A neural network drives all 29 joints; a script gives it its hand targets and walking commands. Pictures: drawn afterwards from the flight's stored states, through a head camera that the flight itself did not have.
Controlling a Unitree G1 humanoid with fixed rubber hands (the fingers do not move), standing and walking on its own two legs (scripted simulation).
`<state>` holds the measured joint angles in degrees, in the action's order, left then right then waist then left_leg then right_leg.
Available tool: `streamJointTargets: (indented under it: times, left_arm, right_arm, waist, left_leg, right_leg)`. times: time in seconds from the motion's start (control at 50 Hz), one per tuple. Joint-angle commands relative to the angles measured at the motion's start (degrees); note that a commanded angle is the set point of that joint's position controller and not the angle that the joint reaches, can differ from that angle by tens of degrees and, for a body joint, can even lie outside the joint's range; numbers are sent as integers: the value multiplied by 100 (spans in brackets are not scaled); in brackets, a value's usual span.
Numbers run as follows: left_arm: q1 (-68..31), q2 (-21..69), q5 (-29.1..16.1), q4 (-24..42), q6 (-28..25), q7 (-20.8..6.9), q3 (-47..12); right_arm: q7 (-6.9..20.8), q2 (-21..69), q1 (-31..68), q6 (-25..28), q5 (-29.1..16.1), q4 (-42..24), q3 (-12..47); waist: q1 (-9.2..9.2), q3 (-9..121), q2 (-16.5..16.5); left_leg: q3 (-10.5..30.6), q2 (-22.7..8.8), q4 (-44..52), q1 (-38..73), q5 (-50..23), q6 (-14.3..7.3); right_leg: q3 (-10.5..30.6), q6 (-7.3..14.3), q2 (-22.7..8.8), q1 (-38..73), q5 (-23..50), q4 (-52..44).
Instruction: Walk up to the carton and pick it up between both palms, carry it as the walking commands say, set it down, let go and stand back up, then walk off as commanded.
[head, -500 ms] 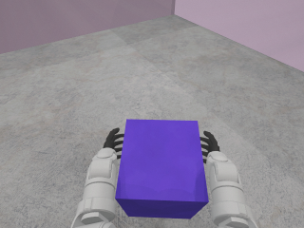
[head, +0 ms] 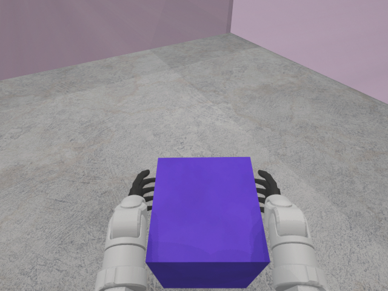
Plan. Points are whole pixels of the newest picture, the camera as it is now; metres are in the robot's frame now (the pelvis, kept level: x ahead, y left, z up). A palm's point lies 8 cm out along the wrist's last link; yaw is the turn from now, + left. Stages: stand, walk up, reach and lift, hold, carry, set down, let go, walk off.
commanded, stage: reach and lift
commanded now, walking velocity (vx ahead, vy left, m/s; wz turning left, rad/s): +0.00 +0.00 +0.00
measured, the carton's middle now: (204, 226) +0.28 +0.00 -0.02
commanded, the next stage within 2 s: hold in 0.94 s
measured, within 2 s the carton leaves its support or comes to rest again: neither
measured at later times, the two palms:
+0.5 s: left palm (135, 205) +0.29 +0.14 +0.04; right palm (270, 203) +0.29 -0.15 +0.04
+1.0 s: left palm (134, 212) +0.27 +0.14 +0.05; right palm (273, 212) +0.27 -0.15 +0.04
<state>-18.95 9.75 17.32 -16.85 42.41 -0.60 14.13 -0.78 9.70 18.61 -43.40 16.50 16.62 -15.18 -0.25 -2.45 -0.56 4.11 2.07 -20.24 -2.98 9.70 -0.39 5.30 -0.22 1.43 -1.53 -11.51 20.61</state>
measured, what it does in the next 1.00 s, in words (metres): stands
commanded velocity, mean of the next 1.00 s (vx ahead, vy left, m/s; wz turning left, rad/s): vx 0.00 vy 0.00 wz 0.00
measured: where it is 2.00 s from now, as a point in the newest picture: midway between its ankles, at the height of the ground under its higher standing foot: outside the picture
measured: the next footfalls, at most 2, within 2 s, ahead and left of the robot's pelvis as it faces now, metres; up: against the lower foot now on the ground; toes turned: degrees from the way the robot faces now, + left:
none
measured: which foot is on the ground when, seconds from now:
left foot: down 0.00-1.00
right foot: down 0.00-1.00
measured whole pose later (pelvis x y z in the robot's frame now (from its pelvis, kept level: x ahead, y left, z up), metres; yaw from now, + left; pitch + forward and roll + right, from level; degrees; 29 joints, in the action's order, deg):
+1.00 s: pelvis -0.01 +0.00 +0.00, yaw +0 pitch -9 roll +0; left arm -16.5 9.1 16.3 -15.0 43.7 -0.3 12.4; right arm -1.3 8.9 15.9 -43.9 15.6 15.9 -12.0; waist 0.1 -2.0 -0.7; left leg 4.6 2.0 -22.0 -3.7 9.6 0.0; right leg 4.8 0.1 1.7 -2.4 -11.8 22.8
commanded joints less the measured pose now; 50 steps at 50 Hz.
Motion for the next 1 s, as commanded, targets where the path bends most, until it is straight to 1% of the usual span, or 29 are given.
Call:
streamJointTargets:
  times: [0.0, 0.02, 0.04, 0.08, 0.14, 0.16, 0.18, 0.2, 0.22, 0.24, 0.28, 0.3, 0.38, 0.4, 0.42, 0.44, 0.52, 0.54, 0.58, 0.6, 0.68, 0.72, 0.74, 0.76, 0.84, 0.86, 0.9, 0.96, 0.98]
  left_arm:
    - [-2832, 5383, -1497, 456, -186, -1345, -3232]
    - [-2614, 5374, -1421, 70, -121, -1347, -3011]
    - [-2773, 5377, -1393, 222, -149, -1364, -3043]
    - [-2811, 5391, -1523, 288, -190, -1401, -3103]
    - [-2854, 5324, -1550, 251, -224, -1417, -3057]
    - [-2934, 5210, -1537, 449, -217, -1405, -3128]
    - [-3024, 5242, -1499, 242, -188, -1409, -3073]
    - [-2864, 5275, -1528, 297, -220, -1433, -3095]
    - [-2667, 5279, -1401, 77, -169, -1424, -3032]
    - [-2852, 5272, -1591, 278, -213, -1427, -3137]
    - [-2589, 5316, -1414, 236, -196, -1412, -3088]
    - [-2816, 5259, -1597, 426, -224, -1409, -3238]
    - [-2742, 5175, -1546, 592, -183, -1363, -3270]
    - [-2453, 5285, -1501, 443, -165, -1382, -3233]
    - [-2484, 5304, -1501, 460, -135, -1354, -3263]
    - [-2462, 5316, -1549, 402, -163, -1386, -3226]
    - [-2355, 5317, -1522, 349, -97, -1396, -3160]
    - [-2228, 5324, -1526, 501, -97, -1370, -3248]
    - [-2309, 5373, -1627, 631, -123, -1381, -3382]
    - [-2406, 5335, -1648, 846, -146, -1374, -3439]
    - [-2062, 5295, -1458, 273, -11, -1337, -3093]
    - [-2286, 5258, -1511, 496, -81, -1360, -3187]
    - [-2223, 5368, -1551, 268, -77, -1387, -3121]
    - [-2137, 5355, -1493, 301, -88, -1359, -3100]
    - [-2537, 5406, -1691, 543, -128, -1403, -3240]
    - [-2500, 5475, -1705, 539, -107, -1406, -3349]
    - [-2514, 5477, -1716, 526, -86, -1406, -3405]
    - [-2537, 5449, -1599, 387, -44, -1397, -3253]
    - [-2586, 5494, -1572, 393, -42, -1410, -3213]
  right_arm:
    - [1350, 5404, 2703, 207, -1331, -314, 3048]
    - [1333, 5393, 2930, 193, -1410, -323, 3055]
    - [1355, 5406, 2996, 209, -1271, -333, 2992]
    - [1331, 5464, 3085, 263, -1405, -450, 3192]
    - [1337, 5568, 3132, 268, -1374, -418, 3243]
    - [1351, 5612, 3038, 234, -1434, -321, 3163]
    - [1340, 5562, 2789, 250, -1297, -4, 2976]
    - [1344, 5608, 3181, 295, -1439, -474, 3251]
    - [1335, 5446, 3127, 318, -1411, -427, 3140]
    - [1313, 5615, 3029, 300, -1465, -389, 3303]
    - [1352, 5557, 2902, 333, -1411, -417, 3197]
    - [1341, 5617, 2748, 313, -1505, -343, 3328]
    - [1363, 5594, 2584, 286, -1564, -405, 3307]
    - [1353, 5548, 2775, 306, -1520, -637, 3365]
    - [1344, 5503, 2697, 286, -1579, -603, 3386]
    - [1326, 5538, 2830, 298, -1605, -734, 3499]
    - [1313, 5512, 2605, 227, -1511, -648, 3406]
    - [1306, 5441, 2500, 229, -1524, -677, 3408]
    - [1298, 5539, 2336, 237, -1519, -731, 3477]
    - [1328, 5529, 2316, 239, -1558, -764, 3465]
    - [1329, 5353, 2444, 139, -1529, -629, 3352]
    - [1366, 5454, 2732, 213, -1645, -820, 3500]
    - [1360, 5485, 2899, 231, -1662, -875, 3513]
    - [1362, 5441, 2819, 228, -1682, -819, 3550]
    - [1379, 5555, 2653, 198, -1601, -578, 3394]
    - [1409, 5527, 2794, 239, -1687, -730, 3470]
    - [1403, 5547, 2508, 213, -1624, -571, 3444]
    - [1458, 5474, 2866, 214, -1571, -611, 3282]
    - [1464, 5424, 2953, 207, -1580, -581, 3192]
  waist:
    - [-86, 1774, 230]
    - [29, 1570, 144]
    - [-53, 1684, -197]
    - [64, 1822, 79]
    - [10, 1788, -259]
    - [114, 1703, 26]
    - [-65, 1593, 19]
    - [177, 1729, -161]
    - [61, 1743, 23]
    - [119, 1828, -246]
    - [102, 1867, 64]
    - [90, 1973, -29]
    - [154, 2036, 390]
    - [133, 2069, 0]
    - [154, 1995, 354]
    - [157, 2033, 83]
    - [105, 1900, -81]
    - [56, 1791, 199]
    - [-32, 1884, 8]
    - [-52, 1888, 203]
    - [92, 1281, -78]
    - [113, 1558, 173]
    - [131, 1485, -187]
    - [131, 1499, 29]
    - [35, 1662, -86]
    - [54, 1774, 168]
    - [-85, 1621, 204]
    - [-1, 1423, -70]
    - [11, 1465, 182]
  left_leg:
    - [91, 215, 198, 802, -1093, 110]
    - [66, 233, 186, 708, -1005, 66]
    - [104, 240, 178, 727, -694, 61]
    - [52, 248, 171, 653, -882, 71]
    - [78, 233, 147, 712, -752, 51]
    - [12, 247, 142, 565, -853, 64]
    - [30, 240, 108, 604, -761, 73]
    - [62, 250, 73, 616, -922, 58]
    - [56, 261, 102, 485, -710, 93]
    - [91, 231, 72, 525, -857, 42]
    - [97, 245, 81, 668, -1104, 90]
    - [66, 264, 41, 781, -1309, 90]
    - [28, 269, 66, 660, -1299, 123]
    - [103, 239, 53, 747, -1404, 76]
    - [50, 264, 62, 645, -1433, 114]
    - [74, 264, 60, 545, -1254, 72]
    - [126, 267, 78, 628, -1233, 66]
    - [64, 296, 118, 691, -1375, 89]
    - [120, 274, 115, 770, -1394, 71]
    - [134, 249, 112, 738, -1308, 104]
    - [107, 254, 179, 491, -860, 32]
    - [64, 276, 158, 446, -499, 25]
    - [98, 230, 174, 396, -519, -12]
    - [102, 212, 156, 359, -670, -4]
    - [98, 201, 109, 592, -695, 15]
    - [87, 240, 111, 602, -618, 56]
    - [113, 224, 134, 625, -590, 70]
    - [88, 211, 156, 510, -384, 46]
    - [67, 232, 170, 351, -245, 61]
  right_leg:
    - [-30, 88, 312, -35, 1194, -287]
    - [22, 71, 264, -77, 1069, -322]
    - [-34, 39, 274, -149, 735, -334]
    - [14, 48, 241, -10, 984, -270]
    - [-27, 18, 276, -109, 708, -277]
    - [-13, 18, 290, -12, 876, -255]
    - [14, 60, 252, -202, 763, -287]
    - [26, 32, 277, -138, 927, -236]
    - [-21, 26, 267, 29, 811, -244]
    - [21, 21, 268, -7, 875, -215]
    - [25, 53, 258, -96, 1162, -239]
    - [29, 6, 279, -73, 1370, -220]
    - [67, 22, 282, 127, 1436, -199]
    - [38, -13, 329, 56, 1434, -227]
    - [48, 12, 291, 143, 1567, -213]
    - [25, -11, 288, 217, 1386, -200]
    - [47, -14, 317, 101, 1367, -242]
    - [31, 2, 319, 83, 1509, -260]
    - [3, -12, 337, 68, 1517, -263]
    - [5, 29, 344, 109, 1445, -219]
    - [9, 2, 319, -132, 907, -324]
    - [14, 26, 258, -44, 629, -239]
    - [-14, -16, 271, -50, 537, -268]
    - [30, 5, 255, 13, 760, -221]
    - [-34, 38, 312, -225, 575, -251]
    - [-22, 67, 300, -166, 594, -197]
    - [-32, 95, 314, -302, 547, -237]
    - [-43, 82, 296, -455, 281, -295]
    - [-68, 85, 299, -294, 177, -284]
